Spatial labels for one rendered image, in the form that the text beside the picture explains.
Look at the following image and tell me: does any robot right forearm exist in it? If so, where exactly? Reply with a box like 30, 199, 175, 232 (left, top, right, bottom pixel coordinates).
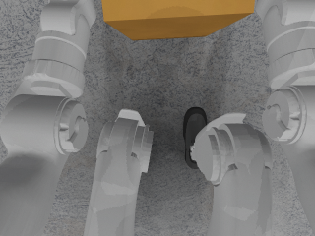
255, 0, 315, 90

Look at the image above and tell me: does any robot left upper arm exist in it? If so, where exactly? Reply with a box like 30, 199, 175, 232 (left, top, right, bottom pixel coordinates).
0, 94, 89, 236

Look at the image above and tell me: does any carton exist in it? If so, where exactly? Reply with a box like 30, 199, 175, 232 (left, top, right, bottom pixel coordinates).
101, 0, 255, 41

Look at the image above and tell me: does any robot left shin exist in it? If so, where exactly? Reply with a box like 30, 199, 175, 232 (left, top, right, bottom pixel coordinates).
96, 109, 146, 159

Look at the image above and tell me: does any robot right upper arm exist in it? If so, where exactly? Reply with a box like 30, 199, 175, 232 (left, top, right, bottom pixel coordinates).
262, 85, 315, 235

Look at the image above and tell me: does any robot left forearm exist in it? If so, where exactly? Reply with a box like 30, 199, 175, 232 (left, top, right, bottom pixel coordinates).
0, 0, 96, 142

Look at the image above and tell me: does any robot right thigh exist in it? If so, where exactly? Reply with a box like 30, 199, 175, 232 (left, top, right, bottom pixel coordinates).
200, 123, 274, 236

